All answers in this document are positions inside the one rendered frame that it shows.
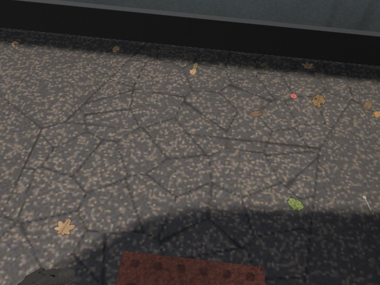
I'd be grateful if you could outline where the left robot hand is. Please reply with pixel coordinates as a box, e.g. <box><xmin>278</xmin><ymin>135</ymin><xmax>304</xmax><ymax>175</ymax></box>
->
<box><xmin>17</xmin><ymin>268</ymin><xmax>75</xmax><ymax>285</ymax></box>

